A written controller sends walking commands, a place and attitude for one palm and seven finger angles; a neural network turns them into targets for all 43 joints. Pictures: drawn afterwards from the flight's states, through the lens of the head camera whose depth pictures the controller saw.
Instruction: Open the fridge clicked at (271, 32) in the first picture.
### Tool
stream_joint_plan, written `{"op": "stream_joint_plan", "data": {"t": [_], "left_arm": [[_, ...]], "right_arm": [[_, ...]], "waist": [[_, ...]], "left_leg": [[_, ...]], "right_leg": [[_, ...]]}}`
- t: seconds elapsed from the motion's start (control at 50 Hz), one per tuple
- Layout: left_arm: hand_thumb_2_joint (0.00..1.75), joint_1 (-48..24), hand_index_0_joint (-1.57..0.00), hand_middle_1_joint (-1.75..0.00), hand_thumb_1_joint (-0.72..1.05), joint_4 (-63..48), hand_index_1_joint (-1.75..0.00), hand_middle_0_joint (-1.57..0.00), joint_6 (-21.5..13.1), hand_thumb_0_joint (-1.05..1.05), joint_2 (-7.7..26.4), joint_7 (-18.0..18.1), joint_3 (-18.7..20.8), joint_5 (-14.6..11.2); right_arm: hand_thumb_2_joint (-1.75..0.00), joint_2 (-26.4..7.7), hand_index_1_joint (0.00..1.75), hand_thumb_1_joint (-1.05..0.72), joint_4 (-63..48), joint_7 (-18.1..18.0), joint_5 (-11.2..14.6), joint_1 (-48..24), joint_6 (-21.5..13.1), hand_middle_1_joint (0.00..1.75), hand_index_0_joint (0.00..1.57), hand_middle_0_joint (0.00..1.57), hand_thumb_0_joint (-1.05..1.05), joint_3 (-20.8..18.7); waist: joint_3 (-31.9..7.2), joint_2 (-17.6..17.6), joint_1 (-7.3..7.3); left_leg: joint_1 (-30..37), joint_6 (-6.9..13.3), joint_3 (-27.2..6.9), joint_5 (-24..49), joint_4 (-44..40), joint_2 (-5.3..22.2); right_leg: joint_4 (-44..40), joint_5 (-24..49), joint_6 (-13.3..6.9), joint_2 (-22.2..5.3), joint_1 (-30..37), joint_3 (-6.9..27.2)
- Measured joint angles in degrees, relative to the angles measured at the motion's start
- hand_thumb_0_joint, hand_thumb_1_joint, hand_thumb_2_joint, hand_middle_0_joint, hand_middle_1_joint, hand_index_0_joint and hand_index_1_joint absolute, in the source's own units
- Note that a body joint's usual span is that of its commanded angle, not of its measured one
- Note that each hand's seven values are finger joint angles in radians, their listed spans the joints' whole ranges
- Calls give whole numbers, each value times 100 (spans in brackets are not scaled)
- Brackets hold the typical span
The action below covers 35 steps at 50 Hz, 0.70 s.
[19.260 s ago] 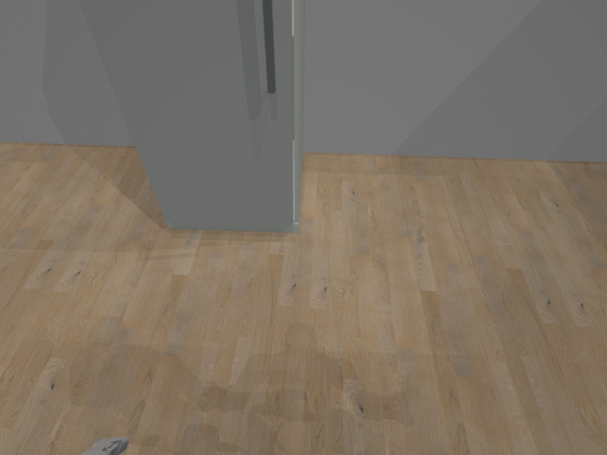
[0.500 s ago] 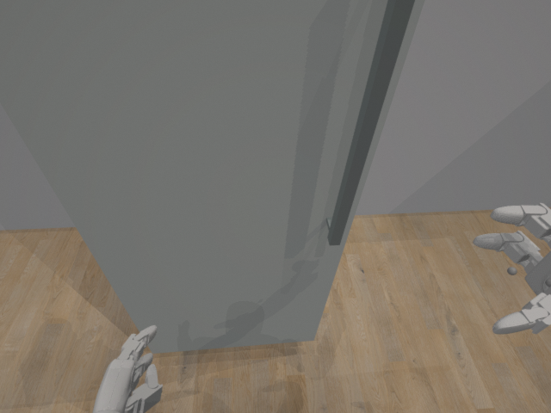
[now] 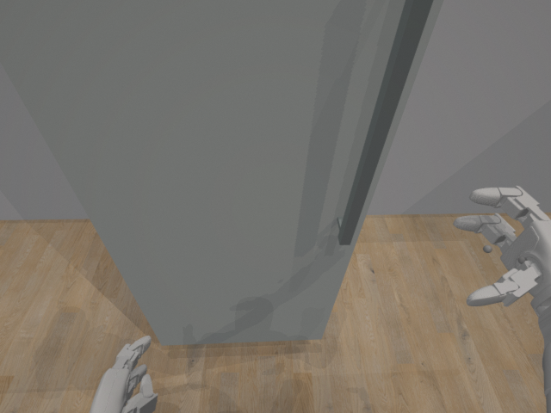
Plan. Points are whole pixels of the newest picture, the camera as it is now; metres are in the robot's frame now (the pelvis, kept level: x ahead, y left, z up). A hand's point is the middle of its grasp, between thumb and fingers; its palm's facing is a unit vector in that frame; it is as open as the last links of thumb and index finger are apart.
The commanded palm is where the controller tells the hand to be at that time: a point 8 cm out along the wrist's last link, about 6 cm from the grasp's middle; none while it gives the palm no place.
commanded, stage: move the hooked fingers beside the handle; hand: right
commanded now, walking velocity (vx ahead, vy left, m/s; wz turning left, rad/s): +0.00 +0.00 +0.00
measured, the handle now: (373, 124) +0.46 -0.10 +0.21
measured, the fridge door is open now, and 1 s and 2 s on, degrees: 0 0 0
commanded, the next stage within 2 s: feel for the door with the fingertips in 1.90 s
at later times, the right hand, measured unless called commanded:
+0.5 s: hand (450, 218) +0.37 -0.22 +0.13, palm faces -0.08 +1.00 -0.02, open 14.0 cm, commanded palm +0.35 -0.27 +0.13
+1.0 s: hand (418, 199) +0.40 -0.18 +0.13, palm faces -0.10 +1.00 +0.00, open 14.0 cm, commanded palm +0.38 -0.24 +0.13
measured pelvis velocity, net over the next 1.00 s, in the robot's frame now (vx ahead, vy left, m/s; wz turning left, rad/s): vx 0.01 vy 0.00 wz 0.02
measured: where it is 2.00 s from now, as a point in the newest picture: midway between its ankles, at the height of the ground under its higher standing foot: outside the picture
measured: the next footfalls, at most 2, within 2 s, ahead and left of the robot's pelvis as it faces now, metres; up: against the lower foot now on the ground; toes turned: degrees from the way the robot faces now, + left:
none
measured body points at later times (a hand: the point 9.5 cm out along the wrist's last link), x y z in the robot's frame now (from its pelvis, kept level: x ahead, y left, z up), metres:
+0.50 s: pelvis +0.01 +0.00 +0.00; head +0.02 +0.01 +0.45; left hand +0.14 +0.25 -0.09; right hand +0.37 -0.27 +0.13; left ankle +0.03 +0.11 -0.73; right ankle -0.03 -0.10 -0.73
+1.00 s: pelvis +0.01 +0.00 +0.00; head +0.03 +0.00 +0.45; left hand +0.12 +0.25 -0.10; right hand +0.40 -0.24 +0.13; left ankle +0.03 +0.11 -0.73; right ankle -0.03 -0.10 -0.73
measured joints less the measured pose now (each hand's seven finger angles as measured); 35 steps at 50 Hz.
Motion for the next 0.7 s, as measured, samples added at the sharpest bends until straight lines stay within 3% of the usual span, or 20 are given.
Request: {"op": "stream_joint_plan", "data": {"t": [0.7], "left_arm": [[90,146,-20,-30,91,52,-30,-21,494,1,-15,-79,77,10]], "right_arm": [[-30,258,120,50,1069,-516,-336,-1217,-223,120,30,30,-1,450]], "waist": [[-42,77,151]], "left_leg": [[-205,2,-78,-11,-65,-35]], "right_leg": [[-123,-11,3,-27,-149,-78]]}}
